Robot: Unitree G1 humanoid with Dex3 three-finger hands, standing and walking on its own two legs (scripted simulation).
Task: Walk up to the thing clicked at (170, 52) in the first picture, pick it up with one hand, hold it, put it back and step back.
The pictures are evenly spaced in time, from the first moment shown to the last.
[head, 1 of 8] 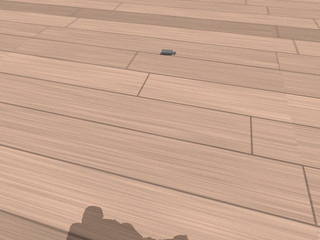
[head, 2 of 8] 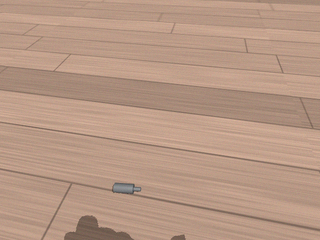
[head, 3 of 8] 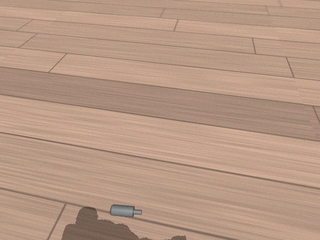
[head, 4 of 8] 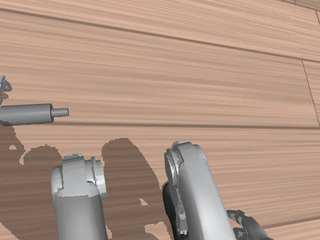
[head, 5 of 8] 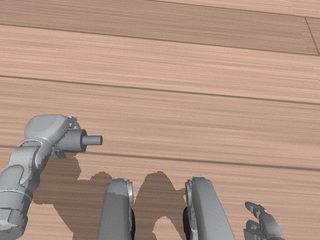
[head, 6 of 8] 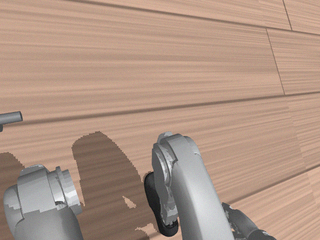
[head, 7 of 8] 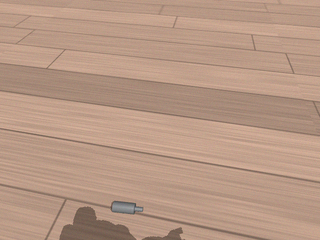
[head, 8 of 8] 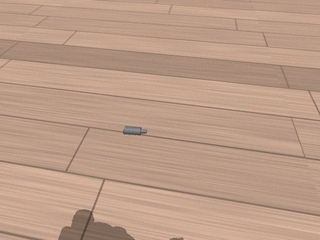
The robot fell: no
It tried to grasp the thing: yes
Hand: left
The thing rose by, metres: 0.69
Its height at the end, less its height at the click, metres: +0.00
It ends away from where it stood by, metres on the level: 0.01
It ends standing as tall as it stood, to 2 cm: yes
